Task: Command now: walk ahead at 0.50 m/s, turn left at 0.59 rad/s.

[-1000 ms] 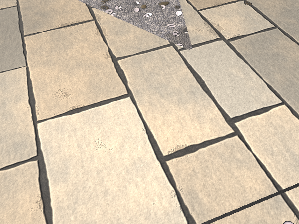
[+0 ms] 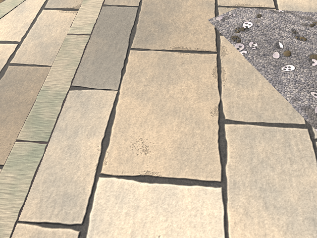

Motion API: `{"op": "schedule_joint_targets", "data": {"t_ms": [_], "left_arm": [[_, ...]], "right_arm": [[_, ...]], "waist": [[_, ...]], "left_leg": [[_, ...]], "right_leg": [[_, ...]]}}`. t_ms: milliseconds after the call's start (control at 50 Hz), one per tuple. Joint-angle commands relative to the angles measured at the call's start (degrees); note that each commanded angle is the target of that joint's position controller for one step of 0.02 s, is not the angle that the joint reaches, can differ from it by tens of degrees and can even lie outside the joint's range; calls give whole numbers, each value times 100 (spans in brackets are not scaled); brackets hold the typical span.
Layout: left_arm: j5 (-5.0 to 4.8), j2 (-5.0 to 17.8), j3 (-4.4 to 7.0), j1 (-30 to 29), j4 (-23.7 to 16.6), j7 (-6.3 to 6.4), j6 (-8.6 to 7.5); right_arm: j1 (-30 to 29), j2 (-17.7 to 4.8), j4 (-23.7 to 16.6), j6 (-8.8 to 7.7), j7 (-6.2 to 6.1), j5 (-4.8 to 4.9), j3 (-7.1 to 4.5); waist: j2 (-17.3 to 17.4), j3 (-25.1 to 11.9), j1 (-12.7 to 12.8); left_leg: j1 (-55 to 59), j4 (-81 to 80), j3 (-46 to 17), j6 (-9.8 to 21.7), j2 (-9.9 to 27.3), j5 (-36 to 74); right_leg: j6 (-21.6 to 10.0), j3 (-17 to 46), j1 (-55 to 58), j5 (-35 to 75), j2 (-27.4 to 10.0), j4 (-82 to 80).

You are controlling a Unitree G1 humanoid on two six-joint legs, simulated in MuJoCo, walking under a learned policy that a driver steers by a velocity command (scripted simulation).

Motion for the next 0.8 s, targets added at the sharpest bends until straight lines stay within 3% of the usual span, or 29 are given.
{"op": "schedule_joint_targets", "data": {"t_ms": [20, 60, 120, 180, 240, 280, 340, 360, 380, 400, 420, 440, 460, 480, 500, 520, 560, 600, 660, 700, 800], "left_arm": [[-37, 513, 169, 722, -45, 37, -42], [-83, 547, 188, 906, 84, 0, -158], [-132, 621, 238, 1073, 202, -42, -255], [-122, 606, 247, 1186, 312, -45, -239], [-158, 661, 259, 1138, 360, -28, -204], [-175, 780, 291, 1292, 422, 2, -166], [-208, 983, 360, 1356, 461, 83, -37], [-219, 1037, 378, 1335, 452, 111, 22], [-244, 1055, 383, 1286, 412, 111, 71], [-198, 894, 343, 1557, 285, 88, 87], [-210, 306, 215, 2205, 36, 44, 160], [-70, 679, 261, 1840, 50, 61, 257], [-157, 587, 231, 1518, 37, 70, 291], [-148, 537, 198, 1290, 75, 79, 290], [-96, 535, 196, 1253, 116, 76, 339], [-49, 528, 194, 1484, 227, 60, 440], [-104, 401, 172, 1771, 432, 19, 570], [-154, 289, 150, 1781, 548, -8, 633], [-122, 379, 182, 1391, 545, -1, 703], [-114, 460, 219, 1159, 491, -5, 718], [-126, 352, 225, 935, 372, -10, 679]], "right_arm": [[-80, -375, -441, 38, 115, -135, -58], [-91, -287, -472, 153, 199, -153, -31], [-603, -219, -703, 209, 287, -137, 2], [-1167, -141, -921, 203, 338, -125, 51], [-1591, 90, -1065, 145, 391, -108, 168], [-1756, 77, -1130, 138, 416, -128, 178], [-1469, -127, -1116, 132, 372, -218, 101], [-1060, -223, -1016, 93, 334, -257, 49], [-400, -334, -799, 20, 255, -315, -24], [50, -827, -730, -39, 150, -334, -157], [-128, -1504, -909, 6, 95, -177, -308], [231, -1365, -1001, 119, 43, 127, -358], [-286, -974, -1015, 171, -27, 116, -238], [-721, -462, -1030, 188, -58, 113, -74], [-941, -198, -992, 179, -82, 97, 35], [-1053, -53, -971, 151, -98, 75, 102], [-1042, -14, -859, 47, -79, -49, 168], [-1053, -33, -727, -35, -73, -102, 205], [-1065, -137, -597, -24, -106, -102, 208], [-974, -271, -547, 52, -142, -81, 159], [-813, -342, -454, 192, -255, -65, 76]], "waist": [[-618, -163, 365], [-765, -190, 313], [-684, -138, 320], [-627, 64, 372], [-694, 101, 405], [-768, 7, 488], [-873, -255, 384], [-807, -484, 222], [-505, -887, -87], [239, -1397, -206], [1216, -2079, 348], [412, -2698, -166], [204, -1902, 21], [-13, -1225, 180], [51, -858, 372], [158, -811, 510], [88, -969, 617], [140, -903, 645], [411, -612, 503], [435, -489, 392], [299, -323, 271]], "left_leg": [[-1788, 512, 24, -101, 761, 445], [-1690, 502, 140, -165, 798, 632], [-2182, 321, 184, -251, 913, 1088], [-2428, -382, 364, -354, 934, 1617], [-1672, -1731, 830, -320, 819, 2250], [-1327, -2233, 1062, -235, 686, 2286], [-863, -2671, 1186, 17, 397, 1640], [-440, -2911, 1158, 143, 244, 1536], [380, -3460, 1082, 289, 110, 2051], [1646, -3435, 28, 545, 1060, 3970], [3118, -2908, -2298, 1628, 2869, 7589], [3031, -3280, -2501, 1937, 2770, 6902], [2313, -3570, -1817, 1790, 2629, 6002], [1475, -3879, -1333, 1463, 2261, 5375], [937, -4075, -1001, 1161, 1947, 5104], [496, -4235, -680, 1016, 1781, 5052], [74, -4391, -289, 882, 1698, 5182], [-83, -4607, -60, 746, 1667, 4565], [-29, -4856, -11, 568, 1653, 2858], [134, -4917, -135, 644, 1767, 1951], [544, -4720, -308, 919, 2076, 1580]], "right_leg": [[-647, 1930, 1529, -422, -1712, -1901], [-629, 1330, 1398, 428, -1572, -2000], [-735, 755, 1574, 1006, -1627, -2208], [-715, 110, 1654, 1796, -1510, -2224], [-531, -688, 1442, 3059, -1270, -1861], [-429, -833, 1654, 3510, -1324, -1576], [-309, -911, 2129, 4474, -1453, -617], [-276, -936, 2148, 4546, -1443, 127], [-127, -1026, 1901, 3898, -1293, 1273], [115, -1072, 800, 1578, -1026, 2879], [415, -724, -1026, -3085, -59, 4848], [417, 250, -1215, -2702, -108, 5150], [394, 312, -1403, -2161, -374, 5047], [364, 299, -1266, -1774, -553, 4476], [349, 308, -1001, -1557, -639, 4038], [347, 279, -524, -1378, -640, 3768], [306, 258, 158, -1143, -487, 3429], [288, 360, 413, -984, -414, 2824], [248, 407, 364, -868, -325, 2004], [227, 337, 190, -1006, -277, 1831], [177, 159, -60, -1625, -214, 1543]]}}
